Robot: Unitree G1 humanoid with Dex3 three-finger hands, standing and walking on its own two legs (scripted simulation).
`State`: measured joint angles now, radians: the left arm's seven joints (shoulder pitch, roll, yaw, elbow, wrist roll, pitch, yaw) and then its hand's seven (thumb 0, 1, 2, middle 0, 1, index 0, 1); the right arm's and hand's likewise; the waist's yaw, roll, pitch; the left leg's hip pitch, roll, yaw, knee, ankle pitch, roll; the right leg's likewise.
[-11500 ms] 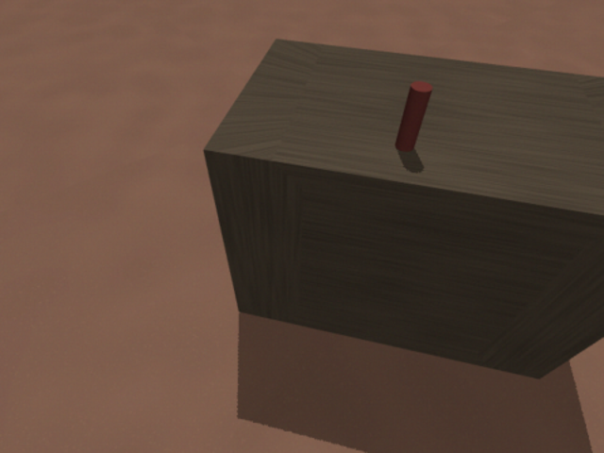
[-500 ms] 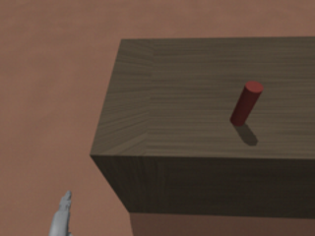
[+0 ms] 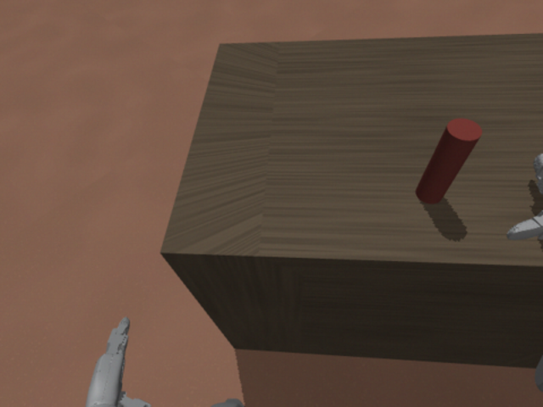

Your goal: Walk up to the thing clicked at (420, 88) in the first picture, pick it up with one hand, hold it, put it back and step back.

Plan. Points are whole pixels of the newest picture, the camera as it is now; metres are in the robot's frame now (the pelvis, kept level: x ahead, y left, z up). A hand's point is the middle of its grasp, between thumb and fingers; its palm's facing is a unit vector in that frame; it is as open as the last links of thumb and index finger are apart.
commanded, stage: close in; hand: right
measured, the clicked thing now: (444, 165) +0.47 -0.22 +0.07
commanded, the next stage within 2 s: rest palm in 0.60 s
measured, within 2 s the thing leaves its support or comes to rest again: leaves its support in 1.86 s
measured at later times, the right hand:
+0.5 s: hand (457, 181) +0.44 -0.24 +0.07, palm faces +0.19 +0.98 +0.02, open 17.5 cm
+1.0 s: hand (432, 175) +0.45 -0.20 +0.06, palm faces +0.21 +0.98 +0.02, open 17.0 cm
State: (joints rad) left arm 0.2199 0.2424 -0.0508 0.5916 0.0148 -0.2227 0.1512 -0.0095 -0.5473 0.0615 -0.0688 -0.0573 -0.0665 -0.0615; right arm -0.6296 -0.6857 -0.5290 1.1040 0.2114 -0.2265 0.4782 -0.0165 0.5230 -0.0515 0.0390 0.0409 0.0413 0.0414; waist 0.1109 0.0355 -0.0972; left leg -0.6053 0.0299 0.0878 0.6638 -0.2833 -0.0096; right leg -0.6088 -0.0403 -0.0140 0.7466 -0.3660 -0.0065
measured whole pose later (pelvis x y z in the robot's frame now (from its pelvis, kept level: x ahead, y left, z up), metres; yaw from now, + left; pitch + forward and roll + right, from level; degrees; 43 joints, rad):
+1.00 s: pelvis -0.02 +0.00 -0.02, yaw +2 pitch +14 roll +1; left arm 0.32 0.22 0.05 0.31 0.01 -0.09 0.03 -0.01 -0.56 0.08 -0.06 -0.05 -0.05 -0.06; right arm -0.70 -0.39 -0.41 0.97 0.09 -0.30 0.05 -0.02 0.57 -0.01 0.23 0.08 0.23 0.08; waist 0.12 0.01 -0.10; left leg -0.73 0.03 0.05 0.83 -0.34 -0.01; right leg -0.71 -0.05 -0.04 0.89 -0.42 -0.01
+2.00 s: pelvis -0.01 +0.00 -0.01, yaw +2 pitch +13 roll +2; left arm 0.31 0.24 0.04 0.34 0.01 -0.09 0.03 -0.01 -0.56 0.08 -0.07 -0.06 -0.07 -0.06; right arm -0.76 -0.44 -0.41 1.01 0.08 -0.25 0.05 -0.02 -0.19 -1.08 0.97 1.12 1.01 1.12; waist 0.13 0.01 -0.10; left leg -0.69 0.02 0.05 0.77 -0.32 -0.01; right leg -0.67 -0.05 -0.04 0.85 -0.41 -0.01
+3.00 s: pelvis +0.00 +0.00 +0.01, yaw +2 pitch +9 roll +1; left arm 0.27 0.23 0.05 0.48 -0.01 -0.11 0.06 -0.01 -0.55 0.07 -0.06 -0.06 -0.06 -0.06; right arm -0.75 -0.41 -0.36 0.92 0.11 -0.13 0.05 -0.02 -0.18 -1.10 0.98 1.12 1.02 1.12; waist 0.09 -0.01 -0.07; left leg -0.50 0.03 0.04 0.61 -0.26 -0.02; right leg -0.47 -0.03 -0.05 0.66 -0.34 -0.01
